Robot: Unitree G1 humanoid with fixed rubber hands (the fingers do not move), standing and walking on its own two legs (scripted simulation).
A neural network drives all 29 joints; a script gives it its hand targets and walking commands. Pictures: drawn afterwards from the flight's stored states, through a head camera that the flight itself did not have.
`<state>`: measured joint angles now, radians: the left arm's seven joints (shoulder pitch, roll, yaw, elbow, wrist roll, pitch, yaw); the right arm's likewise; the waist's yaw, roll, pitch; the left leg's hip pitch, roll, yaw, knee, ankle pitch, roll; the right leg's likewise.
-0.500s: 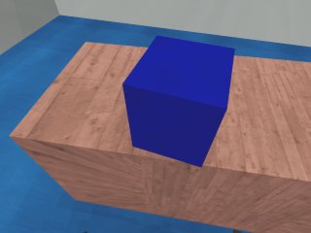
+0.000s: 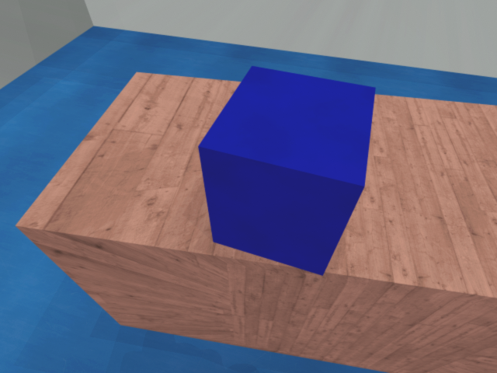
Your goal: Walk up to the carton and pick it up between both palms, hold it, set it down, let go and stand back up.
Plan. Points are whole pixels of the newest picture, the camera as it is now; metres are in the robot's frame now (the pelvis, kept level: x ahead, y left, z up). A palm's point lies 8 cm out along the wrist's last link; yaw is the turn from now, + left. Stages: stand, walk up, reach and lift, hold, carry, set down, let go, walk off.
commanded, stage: stand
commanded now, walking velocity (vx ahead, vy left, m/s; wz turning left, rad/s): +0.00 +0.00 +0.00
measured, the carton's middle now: (287, 171) +0.45 -0.06 +0.06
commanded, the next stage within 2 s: walk up in 0.92 s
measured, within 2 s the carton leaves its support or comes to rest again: neither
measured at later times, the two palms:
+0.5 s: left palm out of the picture -0.01 +0.20 -0.15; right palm out of the picture -0.01 -0.20 -0.15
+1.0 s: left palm out of the picture -0.03 +0.19 -0.15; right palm out of the picture -0.03 -0.20 -0.15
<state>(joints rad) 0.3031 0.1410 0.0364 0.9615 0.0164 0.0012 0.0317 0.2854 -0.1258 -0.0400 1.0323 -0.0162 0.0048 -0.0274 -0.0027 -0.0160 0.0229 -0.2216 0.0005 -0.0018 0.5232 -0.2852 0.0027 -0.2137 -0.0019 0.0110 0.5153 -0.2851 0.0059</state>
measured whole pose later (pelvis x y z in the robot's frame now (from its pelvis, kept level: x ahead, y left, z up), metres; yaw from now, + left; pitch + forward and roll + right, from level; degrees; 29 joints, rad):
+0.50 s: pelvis +0.00 +0.00 +0.00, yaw +0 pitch -2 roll +0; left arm 0.29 0.10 0.03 1.12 0.01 0.00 0.05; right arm 0.27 -0.10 -0.03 1.15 -0.01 0.00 -0.04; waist 0.00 -0.01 0.05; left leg -0.17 0.00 -0.01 0.47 -0.26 0.00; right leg -0.16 0.00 0.01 0.47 -0.27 0.01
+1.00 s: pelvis +0.00 +0.00 +0.00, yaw +0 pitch -2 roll +0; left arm 0.31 0.09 0.02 1.16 0.01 0.00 0.05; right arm 0.29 -0.08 -0.02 1.19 -0.01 0.01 -0.04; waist 0.00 0.00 0.05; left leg -0.18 0.00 -0.01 0.46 -0.25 0.00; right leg -0.17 0.00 0.01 0.46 -0.25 0.00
